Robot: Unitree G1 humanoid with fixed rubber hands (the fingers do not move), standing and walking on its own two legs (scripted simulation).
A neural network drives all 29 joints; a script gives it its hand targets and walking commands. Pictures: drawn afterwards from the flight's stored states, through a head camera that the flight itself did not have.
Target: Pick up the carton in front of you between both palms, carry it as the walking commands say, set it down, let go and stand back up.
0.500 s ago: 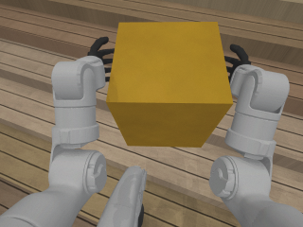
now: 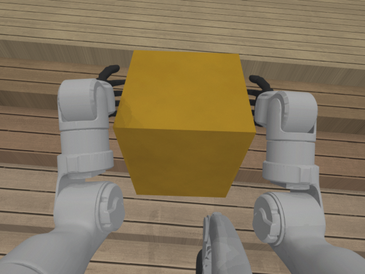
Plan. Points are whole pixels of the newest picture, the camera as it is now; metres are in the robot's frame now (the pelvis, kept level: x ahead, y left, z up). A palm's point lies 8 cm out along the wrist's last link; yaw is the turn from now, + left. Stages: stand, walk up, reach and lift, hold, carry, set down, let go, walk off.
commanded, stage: carry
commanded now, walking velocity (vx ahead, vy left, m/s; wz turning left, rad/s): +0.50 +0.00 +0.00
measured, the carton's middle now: (183, 129) +0.39 -0.02 +0.11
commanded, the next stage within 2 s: none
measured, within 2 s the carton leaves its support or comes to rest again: neither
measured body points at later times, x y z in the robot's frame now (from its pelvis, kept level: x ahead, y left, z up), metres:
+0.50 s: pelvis +0.30 +0.00 +0.11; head +0.31 -0.01 +0.56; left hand +0.68 +0.17 +0.32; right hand +0.71 -0.13 +0.31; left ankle +0.48 +0.14 -0.45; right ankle +0.17 -0.14 -0.63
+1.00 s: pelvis +0.59 +0.03 +0.23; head +0.60 +0.06 +0.68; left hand +0.99 +0.19 +0.41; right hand +0.97 -0.12 +0.41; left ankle +0.53 +0.15 -0.51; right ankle +0.73 -0.09 -0.29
